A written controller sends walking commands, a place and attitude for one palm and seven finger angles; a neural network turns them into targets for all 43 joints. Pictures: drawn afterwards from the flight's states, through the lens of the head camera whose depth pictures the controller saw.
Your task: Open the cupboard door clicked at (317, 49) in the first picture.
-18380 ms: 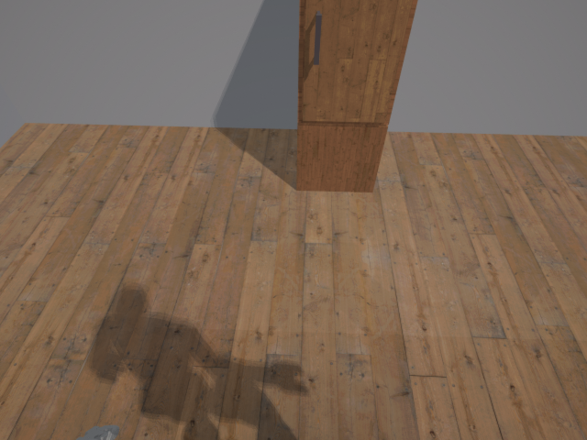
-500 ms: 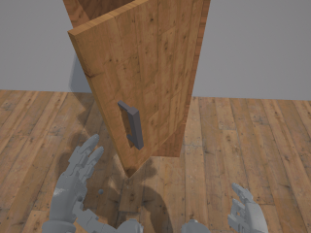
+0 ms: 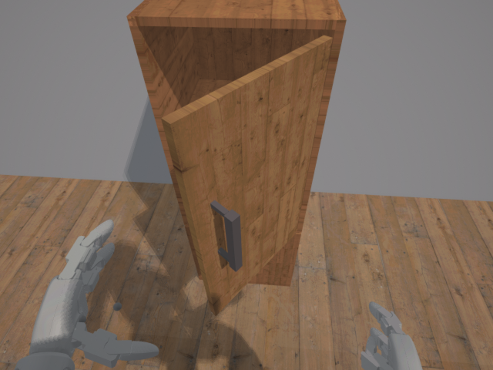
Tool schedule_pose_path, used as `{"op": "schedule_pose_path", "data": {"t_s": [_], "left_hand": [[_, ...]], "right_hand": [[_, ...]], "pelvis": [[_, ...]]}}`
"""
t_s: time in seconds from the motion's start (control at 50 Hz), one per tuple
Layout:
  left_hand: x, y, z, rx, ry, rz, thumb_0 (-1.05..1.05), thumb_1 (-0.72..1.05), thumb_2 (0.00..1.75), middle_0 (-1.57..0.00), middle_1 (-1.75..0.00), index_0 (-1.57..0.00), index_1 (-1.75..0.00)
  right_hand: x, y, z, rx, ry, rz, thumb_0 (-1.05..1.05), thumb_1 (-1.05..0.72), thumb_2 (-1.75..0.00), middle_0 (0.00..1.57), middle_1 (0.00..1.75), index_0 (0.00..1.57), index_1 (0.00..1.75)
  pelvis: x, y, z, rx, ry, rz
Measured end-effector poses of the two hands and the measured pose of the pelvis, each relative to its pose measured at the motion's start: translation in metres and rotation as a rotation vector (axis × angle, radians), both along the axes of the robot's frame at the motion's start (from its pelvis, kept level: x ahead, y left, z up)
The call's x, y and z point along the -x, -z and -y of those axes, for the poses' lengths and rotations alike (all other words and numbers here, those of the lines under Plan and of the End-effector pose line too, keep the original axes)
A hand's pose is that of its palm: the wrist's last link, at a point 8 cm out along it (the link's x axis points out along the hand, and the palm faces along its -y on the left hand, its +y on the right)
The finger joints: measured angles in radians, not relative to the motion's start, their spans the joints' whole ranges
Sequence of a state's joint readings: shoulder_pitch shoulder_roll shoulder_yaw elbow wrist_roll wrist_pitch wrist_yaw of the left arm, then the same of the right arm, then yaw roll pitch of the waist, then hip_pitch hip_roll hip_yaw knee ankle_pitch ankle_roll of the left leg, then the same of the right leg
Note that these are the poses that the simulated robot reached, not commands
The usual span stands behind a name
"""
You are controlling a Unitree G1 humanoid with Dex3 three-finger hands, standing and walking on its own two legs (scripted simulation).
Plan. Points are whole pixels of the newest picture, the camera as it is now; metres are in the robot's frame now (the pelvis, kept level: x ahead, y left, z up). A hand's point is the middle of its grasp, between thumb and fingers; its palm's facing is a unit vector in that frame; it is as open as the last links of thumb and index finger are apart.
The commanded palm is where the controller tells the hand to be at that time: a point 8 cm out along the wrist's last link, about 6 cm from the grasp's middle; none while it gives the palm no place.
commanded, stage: draw the hand back to the body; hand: left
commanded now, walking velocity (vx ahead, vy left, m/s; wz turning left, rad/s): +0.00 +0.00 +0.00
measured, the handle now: (226, 237) +0.34 +0.07 +0.03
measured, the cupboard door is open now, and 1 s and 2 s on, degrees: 52 52 52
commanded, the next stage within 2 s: step back with the hand held close in 0.94 s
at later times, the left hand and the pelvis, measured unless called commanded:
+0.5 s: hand (36, 260) +0.20 +0.26 +0.18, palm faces +0.42 -0.82 -0.39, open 9.8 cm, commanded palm +0.15 +0.30 +0.20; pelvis +0.01 +0.01 +0.04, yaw -1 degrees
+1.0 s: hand (29, 259) +0.19 +0.25 +0.19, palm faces +0.45 -0.80 -0.39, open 7.4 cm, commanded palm +0.14 +0.29 +0.21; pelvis +0.00 -0.01 +0.04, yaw -1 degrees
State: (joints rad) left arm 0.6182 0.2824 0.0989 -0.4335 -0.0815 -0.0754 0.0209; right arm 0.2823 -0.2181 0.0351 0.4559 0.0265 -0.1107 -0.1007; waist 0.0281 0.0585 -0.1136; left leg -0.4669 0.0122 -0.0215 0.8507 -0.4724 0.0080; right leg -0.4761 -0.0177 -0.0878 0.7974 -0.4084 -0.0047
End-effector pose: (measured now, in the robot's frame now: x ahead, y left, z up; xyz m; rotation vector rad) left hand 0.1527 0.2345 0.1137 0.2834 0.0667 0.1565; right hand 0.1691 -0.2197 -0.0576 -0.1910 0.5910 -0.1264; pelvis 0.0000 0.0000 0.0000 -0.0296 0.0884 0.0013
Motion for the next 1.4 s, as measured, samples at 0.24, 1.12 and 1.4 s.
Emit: {"op": "schedule_pose_path", "data": {"t_s": [0.24,1.12,1.4], "left_hand": [[0.002,-0.036,-0.037,-0.108,-0.177,0.030,0.00,0.05,0.53,-0.18,-0.30,-0.18,-0.30],[0.007,-0.103,-0.052,-0.219,-0.255,0.248,0.02,0.89,0.89,-0.21,-0.30,-0.21,-0.30],[0.017,-0.099,-0.057,-0.311,-0.148,0.177,0.02,0.89,0.89,-0.21,-0.30,-0.21,-0.30]], "right_hand": [[-0.009,-0.014,-0.023,-0.007,-0.062,-0.028,0.02,-0.90,-0.90,0.20,0.30,0.21,0.30],[0.005,-0.020,0.009,0.000,-0.034,-0.070,0.02,-0.91,-0.90,0.20,0.30,0.21,0.30],[0.033,-0.018,0.028,0.048,0.075,-0.159,0.02,-0.91,-0.90,0.20,0.30,0.21,0.30]], "pelvis": [[-0.006,-0.026,-0.009,-0.009,0.000,0.101],[0.006,-0.042,0.009,-0.014,0.012,0.170],[0.029,-0.039,-0.002,-0.016,0.015,0.087]]}}
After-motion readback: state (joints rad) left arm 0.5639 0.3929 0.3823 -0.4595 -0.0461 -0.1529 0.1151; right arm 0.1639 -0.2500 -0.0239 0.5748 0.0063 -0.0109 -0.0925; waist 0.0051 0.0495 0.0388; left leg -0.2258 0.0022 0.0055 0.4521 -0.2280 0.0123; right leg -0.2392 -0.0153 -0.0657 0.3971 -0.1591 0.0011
